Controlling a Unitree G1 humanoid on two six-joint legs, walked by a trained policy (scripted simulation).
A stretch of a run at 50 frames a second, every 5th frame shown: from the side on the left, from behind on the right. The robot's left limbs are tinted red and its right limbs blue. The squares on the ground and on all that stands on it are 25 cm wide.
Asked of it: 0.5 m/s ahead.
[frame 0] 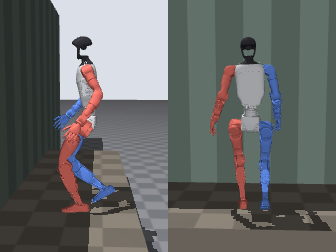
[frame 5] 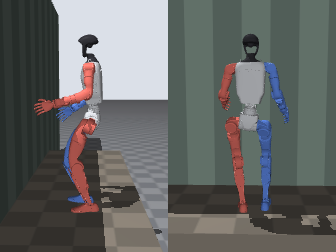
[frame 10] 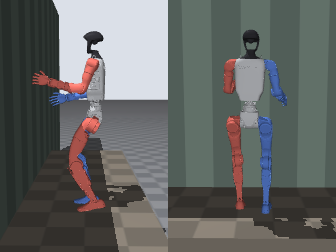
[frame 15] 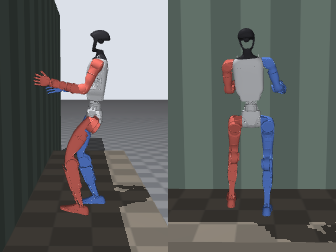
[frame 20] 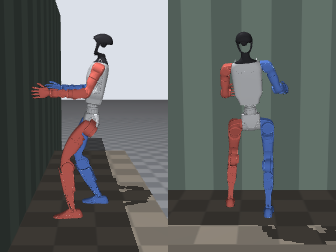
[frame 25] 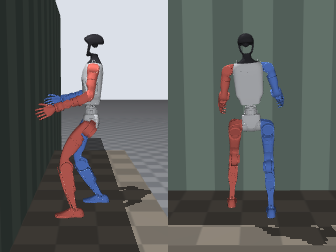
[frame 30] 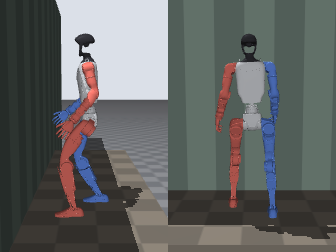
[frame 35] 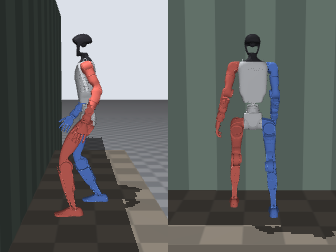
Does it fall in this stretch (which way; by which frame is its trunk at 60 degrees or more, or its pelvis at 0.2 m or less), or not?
no
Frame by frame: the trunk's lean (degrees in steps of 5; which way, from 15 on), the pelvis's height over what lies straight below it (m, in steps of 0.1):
0: 10, 0.7
5: 5, 0.7
10: 0, 0.8
15: 5, 0.8
20: 10, 0.7
25: 5, 0.7
30: 5, 0.7
35: 5, 0.7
